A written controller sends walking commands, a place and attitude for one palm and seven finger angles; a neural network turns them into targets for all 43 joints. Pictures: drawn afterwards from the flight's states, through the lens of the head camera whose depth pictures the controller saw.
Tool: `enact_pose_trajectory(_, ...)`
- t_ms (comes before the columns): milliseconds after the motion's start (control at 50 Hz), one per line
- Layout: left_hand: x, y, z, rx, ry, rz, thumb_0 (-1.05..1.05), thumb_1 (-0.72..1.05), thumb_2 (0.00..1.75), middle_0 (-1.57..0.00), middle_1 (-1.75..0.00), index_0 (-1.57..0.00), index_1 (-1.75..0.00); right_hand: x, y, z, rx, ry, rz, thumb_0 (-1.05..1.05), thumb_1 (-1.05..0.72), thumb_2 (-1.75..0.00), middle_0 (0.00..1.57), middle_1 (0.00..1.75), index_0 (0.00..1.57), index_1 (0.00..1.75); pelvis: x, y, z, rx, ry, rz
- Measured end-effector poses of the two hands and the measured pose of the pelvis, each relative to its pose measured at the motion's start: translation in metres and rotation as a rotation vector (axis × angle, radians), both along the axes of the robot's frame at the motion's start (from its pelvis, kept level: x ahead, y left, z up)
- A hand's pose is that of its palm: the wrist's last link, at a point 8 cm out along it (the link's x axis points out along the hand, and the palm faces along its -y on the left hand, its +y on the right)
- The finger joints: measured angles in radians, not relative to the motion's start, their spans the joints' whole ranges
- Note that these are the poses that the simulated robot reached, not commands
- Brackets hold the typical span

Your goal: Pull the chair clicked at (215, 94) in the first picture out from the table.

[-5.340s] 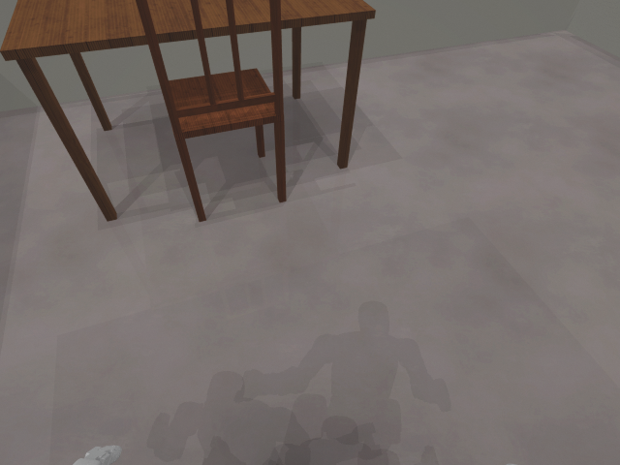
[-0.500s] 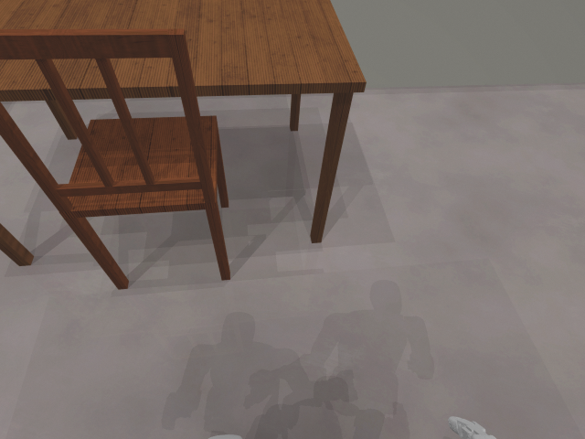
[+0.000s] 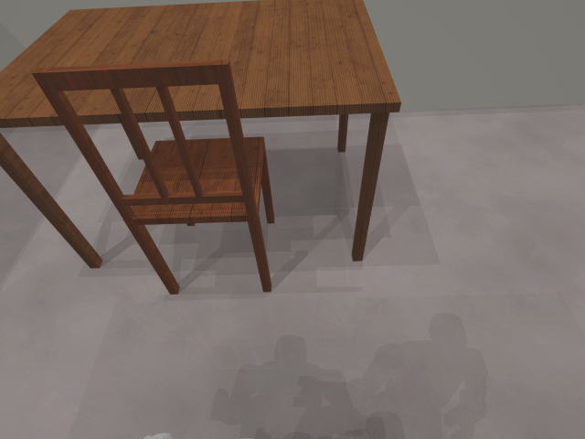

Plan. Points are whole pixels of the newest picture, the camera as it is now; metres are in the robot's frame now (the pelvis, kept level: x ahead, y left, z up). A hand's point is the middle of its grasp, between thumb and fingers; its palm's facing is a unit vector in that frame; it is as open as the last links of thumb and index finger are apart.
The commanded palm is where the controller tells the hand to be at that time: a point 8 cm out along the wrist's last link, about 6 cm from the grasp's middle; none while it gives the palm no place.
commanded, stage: take the last steps up to it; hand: left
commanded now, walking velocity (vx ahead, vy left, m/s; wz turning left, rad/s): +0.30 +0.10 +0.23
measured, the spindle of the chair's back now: (143, 148) +0.75 +0.41 -0.06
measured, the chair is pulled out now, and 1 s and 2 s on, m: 0.00 0.00 0.00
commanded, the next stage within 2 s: come to a stop and stand still in 1.00 s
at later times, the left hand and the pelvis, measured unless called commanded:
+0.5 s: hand out of the picture -0.06 +0.26 -0.17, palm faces +0.17 -0.96 -0.20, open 7.4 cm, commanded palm none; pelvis +0.04 +0.08 +0.00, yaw +6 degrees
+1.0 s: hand (172, 342) +0.31 +0.25 -0.16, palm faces +0.10 -0.98 -0.20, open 7.4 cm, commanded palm none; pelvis +0.22 +0.07 +0.00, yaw +6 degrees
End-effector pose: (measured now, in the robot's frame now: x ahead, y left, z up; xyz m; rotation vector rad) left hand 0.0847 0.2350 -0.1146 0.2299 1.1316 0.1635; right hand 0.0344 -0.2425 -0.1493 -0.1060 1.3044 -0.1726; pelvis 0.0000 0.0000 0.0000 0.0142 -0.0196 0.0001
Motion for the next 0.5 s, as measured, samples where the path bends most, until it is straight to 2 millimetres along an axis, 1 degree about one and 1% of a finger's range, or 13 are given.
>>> enact_pose_trajectory(100,-0.028,-0.007,0.003,-0.018,0.026,0.051,0.01,0.90,0.90,-0.20,-0.30,-0.20,-0.30,-0.007,-0.007,0.005,0.000,0.034,0.032,0.00,-0.91,-0.90,0.20,0.30,0.20,0.30,-0.004,-0.003,0.007,0.008,-0.002,0.037)
enact_pose_trajectory(160,-0.048,0.000,0.004,-0.017,0.045,0.099,0.01,0.91,0.90,-0.20,-0.30,-0.20,-0.30,-0.005,-0.006,0.010,-0.004,0.052,0.068,0.00,-0.91,-0.90,0.20,0.30,0.20,0.30,-0.002,-0.001,0.010,0.011,0.002,0.061)
enact_pose_trajectory(200,-0.064,0.006,0.003,-0.020,0.069,0.129,0.01,0.91,0.90,-0.20,-0.30,-0.20,-0.30,0.001,-0.002,0.013,-0.008,0.059,0.095,0.00,-0.91,-0.90,0.20,0.30,0.20,0.30,-0.001,0.003,0.012,0.013,0.005,0.076)
enact_pose_trajectory(240,-0.084,0.013,0.001,-0.025,0.106,0.161,0.01,0.91,0.90,-0.20,-0.30,-0.20,-0.30,0.011,0.004,0.016,-0.013,0.057,0.126,0.00,-0.91,-0.90,0.20,0.30,0.20,0.29,0.001,0.009,0.013,0.014,0.009,0.088)
enact_pose_trajectory(280,-0.105,0.021,-0.002,-0.033,0.155,0.194,0.01,0.91,0.90,-0.20,-0.30,-0.20,-0.30,0.027,0.013,0.020,-0.020,0.040,0.157,0.00,-0.91,-0.90,0.20,0.30,0.20,0.29,0.004,0.017,0.013,0.012,0.013,0.098)
enact_pose_trajectory(360,-0.147,0.041,-0.013,-0.060,0.277,0.258,0.01,0.91,0.90,-0.20,-0.30,-0.20,-0.30,0.065,0.041,0.026,-0.040,-0.034,0.214,0.00,-0.91,-0.90,0.20,0.30,0.20,0.29,0.013,0.039,0.009,-0.001,0.019,0.109)
enact_pose_trajectory(400,-0.163,0.053,-0.024,-0.078,0.340,0.280,0.01,0.90,0.90,-0.20,-0.30,-0.20,-0.30,0.083,0.056,0.024,-0.058,-0.086,0.230,0.00,-0.91,-0.90,0.20,0.30,0.20,0.30,0.020,0.055,0.001,-0.026,0.021,0.112)
enact_pose_trajectory(440,-0.168,0.063,-0.029,-0.089,0.400,0.279,0.01,0.90,0.90,-0.20,-0.30,-0.20,-0.30,0.090,0.071,0.025,-0.067,-0.115,0.225,0.00,-0.91,-0.90,0.20,0.30,0.20,0.30,0.026,0.065,-0.002,-0.022,0.016,0.105)
enact_pose_trajectory(460,-0.165,0.067,-0.029,-0.092,0.416,0.272,0.01,0.90,0.90,-0.20,-0.30,-0.20,-0.30,0.091,0.077,0.027,-0.066,-0.118,0.219,0.00,-0.91,-0.90,0.20,0.30,0.20,0.30,0.029,0.069,-0.001,-0.021,0.014,0.101)
enact_pose_trajectory(500,-0.148,0.075,-0.027,-0.100,0.411,0.259,0.01,0.91,0.90,-0.20,-0.30,-0.20,-0.30,0.086,0.089,0.029,-0.060,-0.099,0.204,0.00,-0.91,-0.90,0.20,0.30,0.20,0.30,0.039,0.076,0.004,-0.023,0.014,0.102)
